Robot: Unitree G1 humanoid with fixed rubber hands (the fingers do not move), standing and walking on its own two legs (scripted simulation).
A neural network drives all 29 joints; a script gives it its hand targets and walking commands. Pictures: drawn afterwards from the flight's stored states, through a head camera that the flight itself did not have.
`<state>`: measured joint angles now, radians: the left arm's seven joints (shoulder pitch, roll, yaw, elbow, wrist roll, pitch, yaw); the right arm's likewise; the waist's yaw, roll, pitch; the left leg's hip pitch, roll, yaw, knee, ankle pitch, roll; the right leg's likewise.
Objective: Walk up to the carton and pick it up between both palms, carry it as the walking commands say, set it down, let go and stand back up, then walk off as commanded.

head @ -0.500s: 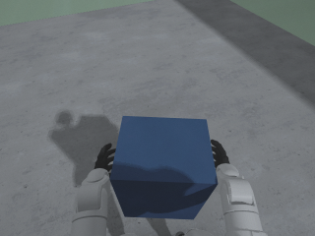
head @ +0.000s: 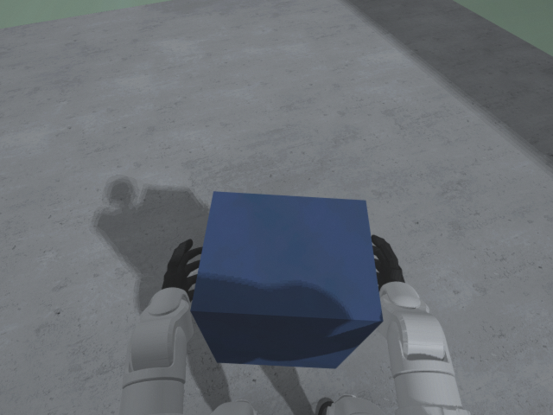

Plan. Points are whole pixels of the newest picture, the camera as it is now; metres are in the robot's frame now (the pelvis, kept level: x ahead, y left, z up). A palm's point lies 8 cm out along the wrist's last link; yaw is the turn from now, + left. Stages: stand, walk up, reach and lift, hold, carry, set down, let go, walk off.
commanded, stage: carry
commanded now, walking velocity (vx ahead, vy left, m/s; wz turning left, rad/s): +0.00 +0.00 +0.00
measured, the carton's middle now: (282, 291) +0.30 +0.02 -0.04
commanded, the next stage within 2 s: hold in 1.98 s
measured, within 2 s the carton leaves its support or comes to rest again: neither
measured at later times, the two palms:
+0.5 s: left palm (193, 295) +0.27 +0.15 +0.01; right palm (402, 295) +0.27 -0.16 +0.00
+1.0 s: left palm (180, 277) +0.29 +0.16 +0.03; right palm (387, 271) +0.30 -0.14 +0.02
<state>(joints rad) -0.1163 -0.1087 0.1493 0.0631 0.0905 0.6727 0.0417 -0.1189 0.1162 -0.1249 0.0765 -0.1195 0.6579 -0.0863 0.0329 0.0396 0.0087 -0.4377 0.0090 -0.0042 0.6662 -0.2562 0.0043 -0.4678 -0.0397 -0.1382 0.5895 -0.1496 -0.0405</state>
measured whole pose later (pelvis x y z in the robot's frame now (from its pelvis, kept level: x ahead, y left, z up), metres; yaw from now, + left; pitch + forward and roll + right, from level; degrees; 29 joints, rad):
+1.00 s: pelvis +0.02 +0.00 +0.00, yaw +0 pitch +1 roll +0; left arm -0.13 -0.10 0.14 0.07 0.10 0.68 0.04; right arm -0.13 0.12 -0.14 0.08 -0.13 0.67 -0.08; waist 0.04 0.04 0.01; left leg -0.39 0.00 -0.01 0.65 -0.28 0.00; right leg -0.44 -0.05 -0.14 0.61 -0.19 -0.04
